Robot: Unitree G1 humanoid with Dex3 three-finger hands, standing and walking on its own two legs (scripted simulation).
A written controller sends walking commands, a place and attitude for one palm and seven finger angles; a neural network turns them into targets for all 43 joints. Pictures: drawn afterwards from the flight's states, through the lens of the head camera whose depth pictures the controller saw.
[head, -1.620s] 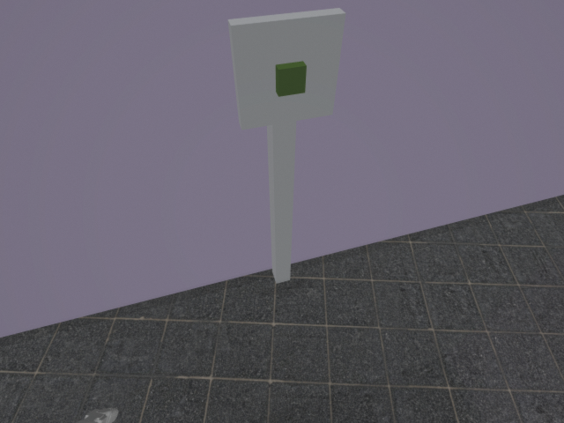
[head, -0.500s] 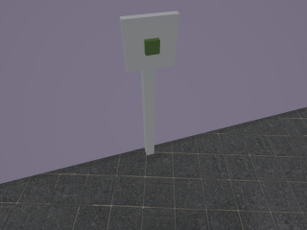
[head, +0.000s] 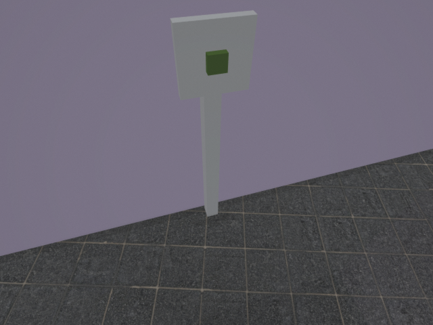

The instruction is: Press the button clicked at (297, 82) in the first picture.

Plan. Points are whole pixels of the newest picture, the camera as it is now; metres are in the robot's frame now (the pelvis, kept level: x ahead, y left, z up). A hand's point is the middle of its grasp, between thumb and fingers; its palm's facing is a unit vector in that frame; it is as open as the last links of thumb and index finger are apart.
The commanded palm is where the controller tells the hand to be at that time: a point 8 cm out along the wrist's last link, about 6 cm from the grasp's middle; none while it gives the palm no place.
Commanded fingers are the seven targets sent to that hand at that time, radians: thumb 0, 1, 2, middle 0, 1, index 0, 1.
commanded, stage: walk to a spot facing it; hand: left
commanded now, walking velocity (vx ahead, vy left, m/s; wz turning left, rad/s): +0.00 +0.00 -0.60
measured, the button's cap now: (216, 62) +0.74 +0.05 +0.12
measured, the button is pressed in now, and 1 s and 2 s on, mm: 0 0 0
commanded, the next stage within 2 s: none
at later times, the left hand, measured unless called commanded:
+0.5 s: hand out of the picture +0.05 +0.15 -0.16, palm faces -0.16 -0.95 -0.27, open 7.4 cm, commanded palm none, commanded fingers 0.00 0.90 0.90 -0.20 -0.30 -0.20 -0.30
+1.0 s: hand out of the picture +0.14 +0.19 -0.18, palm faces -0.42 -0.88 -0.24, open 7.4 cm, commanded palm none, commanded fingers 0.00 0.90 0.90 -0.20 -0.30 -0.20 -0.30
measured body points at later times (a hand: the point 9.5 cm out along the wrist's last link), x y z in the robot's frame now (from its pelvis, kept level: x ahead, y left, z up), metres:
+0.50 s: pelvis -0.02 -0.04 -0.01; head +0.02 -0.08 +0.44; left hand +0.06 +0.20 -0.14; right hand +0.00 -0.31 -0.17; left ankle -0.02 +0.13 -0.66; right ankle -0.02 -0.10 -0.75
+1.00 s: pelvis -0.01 +0.02 -0.01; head +0.03 +0.03 +0.44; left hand +0.16 +0.23 -0.16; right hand -0.02 -0.26 -0.13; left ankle +0.04 +0.13 -0.74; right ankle -0.02 -0.10 -0.75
